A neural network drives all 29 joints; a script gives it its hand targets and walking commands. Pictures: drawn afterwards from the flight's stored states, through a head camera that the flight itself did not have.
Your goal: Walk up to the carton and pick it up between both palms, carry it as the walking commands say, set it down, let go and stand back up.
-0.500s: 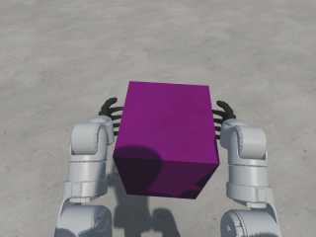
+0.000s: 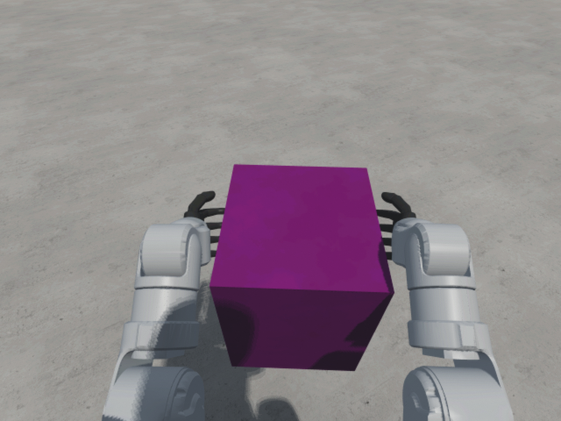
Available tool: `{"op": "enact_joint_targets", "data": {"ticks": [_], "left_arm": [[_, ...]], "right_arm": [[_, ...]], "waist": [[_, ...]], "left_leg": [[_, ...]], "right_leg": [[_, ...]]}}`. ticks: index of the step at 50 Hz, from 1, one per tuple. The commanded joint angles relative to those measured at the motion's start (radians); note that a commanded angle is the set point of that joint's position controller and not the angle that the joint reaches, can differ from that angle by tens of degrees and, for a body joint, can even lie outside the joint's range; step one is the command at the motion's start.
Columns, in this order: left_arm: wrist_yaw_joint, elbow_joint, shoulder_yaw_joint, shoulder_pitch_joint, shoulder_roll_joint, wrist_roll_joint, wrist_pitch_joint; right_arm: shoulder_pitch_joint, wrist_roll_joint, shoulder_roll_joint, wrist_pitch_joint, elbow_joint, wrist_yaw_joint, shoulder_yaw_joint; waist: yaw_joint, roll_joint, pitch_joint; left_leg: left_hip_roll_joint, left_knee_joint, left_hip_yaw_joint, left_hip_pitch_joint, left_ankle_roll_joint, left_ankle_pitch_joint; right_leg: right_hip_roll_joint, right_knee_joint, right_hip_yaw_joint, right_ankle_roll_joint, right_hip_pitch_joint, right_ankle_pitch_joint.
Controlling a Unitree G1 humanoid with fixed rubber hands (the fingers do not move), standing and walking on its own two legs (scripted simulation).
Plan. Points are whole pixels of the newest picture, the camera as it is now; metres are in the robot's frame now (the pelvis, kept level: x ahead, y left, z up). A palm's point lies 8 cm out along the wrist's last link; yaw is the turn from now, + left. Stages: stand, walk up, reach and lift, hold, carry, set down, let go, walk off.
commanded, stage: carry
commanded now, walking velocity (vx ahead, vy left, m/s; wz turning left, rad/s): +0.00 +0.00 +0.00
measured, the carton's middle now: (296, 271) +0.35 -0.01 +0.04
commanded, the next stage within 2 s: none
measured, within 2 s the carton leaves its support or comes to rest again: neither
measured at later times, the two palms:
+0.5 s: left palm (207, 255) +0.34 +0.12 +0.10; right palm (413, 261) +0.33 -0.17 +0.10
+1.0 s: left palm (249, 329) +0.24 +0.06 +0.08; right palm (480, 332) +0.24 -0.23 +0.08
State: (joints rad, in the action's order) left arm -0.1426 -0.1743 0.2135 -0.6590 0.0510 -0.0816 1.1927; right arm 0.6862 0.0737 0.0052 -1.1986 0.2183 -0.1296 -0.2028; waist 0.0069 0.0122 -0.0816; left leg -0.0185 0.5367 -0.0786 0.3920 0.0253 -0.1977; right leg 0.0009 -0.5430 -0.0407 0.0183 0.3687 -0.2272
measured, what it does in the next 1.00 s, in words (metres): lifts its left foot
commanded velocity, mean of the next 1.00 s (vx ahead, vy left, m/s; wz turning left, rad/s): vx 0.00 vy -0.16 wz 0.00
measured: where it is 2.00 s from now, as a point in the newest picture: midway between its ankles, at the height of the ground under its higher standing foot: outside the picture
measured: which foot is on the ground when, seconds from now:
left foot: down 0.00-0.86, up 0.88-1.00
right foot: down 0.00-1.00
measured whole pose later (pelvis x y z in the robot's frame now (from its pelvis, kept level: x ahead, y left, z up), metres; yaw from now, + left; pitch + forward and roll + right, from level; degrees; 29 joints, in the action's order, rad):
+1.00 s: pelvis -0.02 -0.09 +0.00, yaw +1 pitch +3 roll +1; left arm -0.10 0.25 0.08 -0.17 0.14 -0.11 1.19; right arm 0.17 0.12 0.13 -1.21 -0.27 -0.12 -0.10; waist 0.00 -0.01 -0.12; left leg -0.09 1.02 -0.09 0.55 -0.05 -0.46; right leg 0.05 -0.54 -0.17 0.15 0.40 -0.20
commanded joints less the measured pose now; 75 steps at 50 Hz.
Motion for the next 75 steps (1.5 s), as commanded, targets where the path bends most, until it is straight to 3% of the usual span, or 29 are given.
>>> {"op": "enact_joint_targets", "data": {"ticks": [1, 12, 14, 18, 22, 25, 28, 31, 35, 38, 40, 42, 43, 44, 45, 47, 48, 55, 57, 59, 60, 61, 62, 63, 65, 67, 70, 73, 75], "left_arm": [[0.23, 0.086, -0.601, -0.731, 1.095, 0.424, -0.026], [0.235, 0.113, -0.622, -0.717, 1.093, 0.444, -0.031], [0.235, 0.109, -0.623, -0.726, 1.092, 0.445, -0.03], [0.243, 0.096, -0.622, -0.619, 1.12, 0.432, -0.019], [0.251, 0.141, -0.646, -0.574, 1.133, 0.439, -0.019], [0.257, 0.195, -0.655, -0.468, 1.136, 0.428, -0.015], [0.271, 0.247, -0.662, -0.189, 1.152, 0.381, -0.005], [0.263, 0.417, -0.731, -0.141, 1.13, 0.359, -0.024], [0.261, 0.548, -0.777, -0.041, 1.056, 0.353, -0.024], [0.269, 0.567, -0.805, 0.011, 1.031, 0.359, -0.015], [0.28, 0.56, -0.815, 0.019, 1.025, 0.368, -0.012], [0.296, 0.541, -0.817, 0.024, 1.025, 0.386, -0.006], [0.304, 0.522, -0.805, 0.031, 1.022, 0.389, -0.004], [0.309, 0.484, -0.787, 0.055, 1.023, 0.384, -0.004], [0.312, 0.482, -0.792, 0.03, 1.041, 0.39, -0.007], [0.311, 0.477, -0.796, 0.03, 1.048, 0.385, -0.007], [0.308, 0.486, -0.803, 0.025, 1.06, 0.387, -0.006], [0.304, 0.47, -0.81, 0.023, 1.021, 0.393, 0.014], [0.304, 0.466, -0.817, 0.02, 1.024, 0.396, 0.017], [0.301, 0.471, -0.822, 0.014, 1.026, 0.399, 0.017], [0.298, 0.471, -0.82, 0.008, 1.02, 0.393, 0.016], [0.297, 0.479, -0.821, 0.002, 1.02, 0.388, 0.016], [0.302, 0.539, -0.847, -0.064, 1.022, 0.403, 0.018], [0.296, 0.538, -0.856, -0.072, 1.039, 0.402, 0.013], [0.29, 0.508, -0.84, -0.04, 1.042, 0.393, 0.015], [0.287, 0.511, -0.84, -0.032, 1.037, 0.39, 0.011], [0.276, 0.529, -0.856, -0.025, 1.026, 0.391, 0.009], [0.271, 0.54, -0.844, -0.003, 1.006, 0.381, 0.014], [0.272, 0.529, -0.832, 0.021, 1.001, 0.375, 0.016]], "right_arm": [[0.708, -0.417, 1.136, 0.03, -0.114, 0.232, 0.578], [0.701, -0.418, 1.114, 0.039, -0.169, 0.221, 0.591], [0.71, -0.419, 1.105, 0.04, -0.166, 0.218, 0.59], [0.59, -0.386, 1.1, 0.036, -0.169, 0.218, 0.569], [0.555, -0.387, 1.107, 0.037, -0.234, 0.221, 0.607], [0.46, -0.381, 1.123, 0.028, -0.301, 0.225, 0.64], [0.221, -0.357, 1.154, 0.011, -0.378, 0.237, 0.675], [0.2, -0.398, 1.145, 0.02, -0.518, 0.264, 0.772], [0.098, -0.42, 1.098, 0.026, -0.627, 0.276, 0.839], [-0.01, -0.4, 1.063, 0.026, -0.612, 0.282, 0.827], [-0.044, -0.381, 1.056, 0.023, -0.589, 0.282, 0.822], [-0.042, -0.362, 1.049, 0.017, -0.586, 0.276, 0.814], [-0.03, -0.356, 1.042, 0.012, -0.584, 0.276, 0.805], [-0.012, -0.354, 1.03, 0.007, -0.584, 0.277, 0.804], [0.015, -0.363, 1.045, 0.01, -0.588, 0.278, 0.812], [0.016, -0.384, 1.057, 0.01, -0.577, 0.286, 0.817], [0.002, -0.385, 1.068, 0.008, -0.568, 0.287, 0.811], [-0.016, -0.371, 1.048, -0.01, -0.522, 0.274, 0.79], [-0.033, -0.363, 1.049, -0.012, -0.508, 0.275, 0.777], [-0.047, -0.36, 1.051, -0.011, -0.506, 0.278, 0.771], [-0.054, -0.359, 1.045, -0.011, -0.504, 0.28, 0.77], [-0.065, -0.352, 1.036, -0.007, -0.51, 0.284, 0.764], [-0.051, -0.349, 1.058, 0.006, -0.518, 0.285, 0.76], [-0.023, -0.363, 1.057, -0.001, -0.55, 0.288, 0.779], [-0.022, -0.36, 1.053, -0.009, -0.54, 0.297, 0.776], [0.001, -0.372, 1.053, -0.005, -0.556, 0.301, 0.779], [-0.007, -0.375, 1.032, 0.001, -0.577, 0.295, 0.761], [-0.052, -0.352, 1.014, -0.002, -0.58, 0.287, 0.74], [-0.072, -0.331, 1.005, -0.002, -0.573, 0.282, 0.732]], "waist": [[-0.01, -0.023, -0.373], [-0.014, -0.015, -0.396], [-0.011, -0.012, -0.399], [-0.005, 0.087, -0.394], [-0.005, 0.124, -0.394], [-0.002, 0.06, -0.397], [-0.008, -0.131, -0.375], [-0.005, -0.119, -0.339], [0.004, -0.064, -0.369], [0.006, 0.151, -0.371], [-0.003, 0.217, -0.321], [-0.016, 0.128, -0.276], [-0.025, -0.061, -0.235], [-0.034, -0.344, -0.187], [-0.026, -0.258, -0.179], [-0.023, -0.094, -0.201], [-0.021, -0.059, -0.212], [-0.023, -0.099, -0.299], [-0.022, -0.115, -0.313], [-0.006, -0.118, -0.337], [0.005, -0.097, -0.352], [0.014, 0.021, -0.342], [0.032, 0.294, -0.238], [0.025, 0.205, -0.19], [0.011, 0.073, -0.165], [-0.002, 0.109, -0.155], [0.002, 0.215, -0.21], [0.015, 0.294, -0.247], [0.006, 0.284, -0.269]], "left_leg": [[-0.107, -0.059, 0.098, -0.165, 0.014, 0.069], [-0.111, -0.05, 0.097, -0.19, 0.022, 0.118], [-0.155, -0.07, 0.128, -0.201, 0.022, 0.126], [-0.269, -0.09, 0.238, -0.263, 0.064, 0.241], [-0.302, -0.053, 0.237, -0.236, 0.068, 0.278], [-0.26, 0.016, 0.181, -0.16, 0.026, 0.185], [-0.12, 0.178, 0.021, 0.025, -0.049, -0.063], [-0.07, 0.17, -0.037, 0.023, -0.071, -0.172], [-0.134, 0.105, 0.01, -0.129, -0.023, -0.002], [-0.329, -0.032, 0.239, -0.167, 0.04, 0.071], [-0.407, -0.085, 0.296, -0.108, 0.085, 0.071], [-0.331, -0.058, 0.188, 0.076, 0.015, -0.132], [-0.21, 0.096, 0.056, 0.178, -0.044, -0.218], [-0.061, 0.313, -0.076, 0.263, -0.093, -0.367], [-0.051, 0.451, -0.012, 0.212, -0.085, -0.39], [-0.067, 0.557, -0.01, 0.189, -0.067, -0.303], [-0.071, 0.576, -0.007, 0.196, -0.068, -0.271], [-0.028, 0.304, -0.034, 0.132, -0.048, -0.325], [-0.009, 0.16, -0.059, 0.047, -0.029, -0.301], [-0.034, -0.108, -0.083, -0.14, -0.011, -0.131], [-0.104, -0.224, -0.025, -0.313, 0.004, -0.038], [-0.277, -0.26, 0.176, -0.478, 0.046, -0.084], [-0.581, -0.274, 0.504, -0.363, 0.179, 0.066], [-0.577, -0.26, 0.417, -0.284, 0.206, 0.173], [-0.457, -0.237, 0.247, -0.212, 0.114, 0.158], [-0.337, -0.173, 0.096, -0.219, 0.049, 0.343], [-0.298, -0.101, 0.032, -0.25, 0.031, 0.613], [-0.312, -0.079, 0.038, -0.277, 0.022, 0.635], [-0.304, -0.015, 0.022, -0.276, -0.011, 0.576]], "right_leg": [[-0.119, 0.089, 0.1, 0.034, -0.107, 0.083], [-0.109, 0.071, 0.097, 0.032, -0.112, 0.108], [-0.089, 0.042, 0.08, 0.024, -0.097, 0.097], [-0.063, -0.052, 0.06, -0.002, 0.013, 0.033], [-0.059, -0.074, 0.056, -0.004, 0.028, -0.014], [-0.077, -0.039, 0.084, 0.023, -0.033, 0.125], [-0.185, 0.051, 0.197, 0.099, -0.169, 0.417], [-0.199, 0.04, 0.163, 0.139, -0.15, 0.543], [-0.151, -0.011, 0.106, 0.081, -0.038, 0.346], [-0.072, -0.155, 0.066, 0.017, 0.03, 0.084], [-0.055, -0.225, 0.052, -0.008, 0.052, -0.187], [-0.078, -0.072, 0.089, -0.002, -0.103, -0.16], [-0.147, 0.125, 0.214, 0.014, -0.147, -0.186], [-0.278, 0.319, 0.382, 0.05, -0.105, -0.133], [-0.266, 0.333, 0.332, 0.053, -0.071, -0.111], [-0.241, 0.321, 0.253, 0.086, -0.073, -0.14], [-0.226, 0.295, 0.217, 0.103, -0.101, -0.096], [-0.23, 0.269, 0.197, 0.136, -0.264, 0.134], [-0.221, 0.279, 0.175, 0.113, -0.257, 0.208], [-0.173, 0.278, 0.094, 0.035, -0.21, 0.254], [-0.137, 0.239, 0.052, -0.033, -0.105, 0.23], [-0.103, 0.132, 0.022, -0.107, 0.078, 0.14], [-0.062, -0.191, -0.005, -0.11, 0.254, -0.201], [-0.062, -0.375, 0.05, -0.081, 0.292, -0.232], [-0.036, -0.515, 0.096, -0.05, 0.28, -0.147], [-0.029, -0.478, 0.042, -0.07, 0.262, -0.101], [-0.012, -0.33, -0.057, -0.078, 0.171, -0.146], [0.01, -0.153, -0.103, -0.08, 0.088, -0.135], [0.017, 0.054, -0.13, -0.069, -0.007, -0.045]]}}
